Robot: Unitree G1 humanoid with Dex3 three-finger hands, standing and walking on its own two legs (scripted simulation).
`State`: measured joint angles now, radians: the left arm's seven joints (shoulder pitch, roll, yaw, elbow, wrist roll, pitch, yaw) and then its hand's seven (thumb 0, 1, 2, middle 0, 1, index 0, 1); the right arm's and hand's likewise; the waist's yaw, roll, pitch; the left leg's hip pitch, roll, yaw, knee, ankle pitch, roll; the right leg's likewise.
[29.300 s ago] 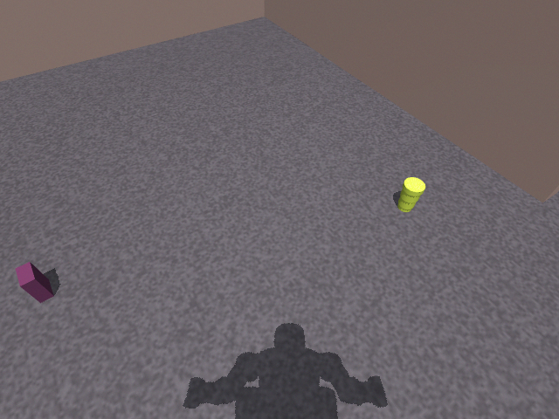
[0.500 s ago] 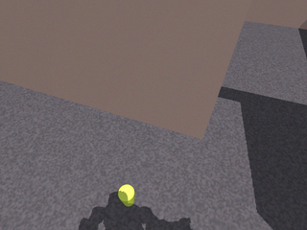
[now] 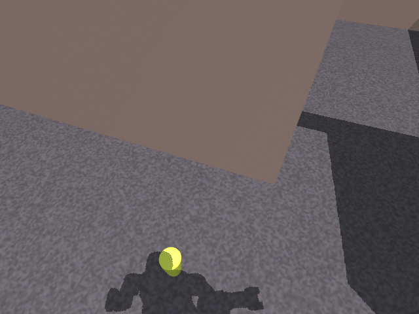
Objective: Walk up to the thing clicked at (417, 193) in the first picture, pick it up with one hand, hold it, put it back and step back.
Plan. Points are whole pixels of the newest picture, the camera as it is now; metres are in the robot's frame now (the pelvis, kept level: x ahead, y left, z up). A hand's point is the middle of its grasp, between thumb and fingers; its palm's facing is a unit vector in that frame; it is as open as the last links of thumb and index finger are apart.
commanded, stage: step back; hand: left
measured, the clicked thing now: (172, 263) +0.40 +0.17 -0.70
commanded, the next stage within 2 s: none
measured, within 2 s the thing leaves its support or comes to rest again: neither
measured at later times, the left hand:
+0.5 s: hand out of the picture +0.06 +0.30 -0.18, palm faces -0.04 -0.93 -0.38, open 7.4 cm
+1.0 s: hand out of the picture -0.07 +0.28 -0.15, palm faces -0.05 -0.91 -0.41, open 7.4 cm
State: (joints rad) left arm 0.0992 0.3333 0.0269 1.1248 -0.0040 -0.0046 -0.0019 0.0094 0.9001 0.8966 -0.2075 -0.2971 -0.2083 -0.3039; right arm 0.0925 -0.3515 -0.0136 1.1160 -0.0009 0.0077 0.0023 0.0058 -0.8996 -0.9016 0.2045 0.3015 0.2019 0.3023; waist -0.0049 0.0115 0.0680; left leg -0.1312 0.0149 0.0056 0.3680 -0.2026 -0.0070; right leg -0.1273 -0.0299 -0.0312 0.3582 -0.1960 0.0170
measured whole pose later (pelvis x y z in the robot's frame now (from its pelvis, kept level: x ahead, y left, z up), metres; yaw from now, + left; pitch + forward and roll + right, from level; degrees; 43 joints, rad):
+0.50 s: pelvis -0.09 +0.04 -0.03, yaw -1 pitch -2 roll -1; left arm 0.04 0.41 0.07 0.89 0.01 0.06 0.03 0.01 0.90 0.90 -0.21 -0.30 -0.21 -0.30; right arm 0.19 -0.36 -0.05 0.93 -0.03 0.04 0.00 0.01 -0.90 -0.90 0.21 0.30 0.20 0.30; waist -0.03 -0.05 0.19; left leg -0.32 -0.02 -0.02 0.71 -0.36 0.04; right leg -0.52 0.12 0.16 1.17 -0.55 -0.02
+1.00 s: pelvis -0.21 +0.03 -0.02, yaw -2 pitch -2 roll +1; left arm 0.14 0.34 0.06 0.79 0.03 0.04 0.01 0.01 0.90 0.90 -0.21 -0.30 -0.21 -0.30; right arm 0.17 -0.42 -0.05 0.87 0.01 0.05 -0.03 0.01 -0.90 -0.90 0.20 0.30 0.20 0.30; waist 0.01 0.02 0.16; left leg -0.37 -0.08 -0.09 0.96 -0.52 -0.02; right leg -0.35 -0.02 0.04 0.64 -0.26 0.00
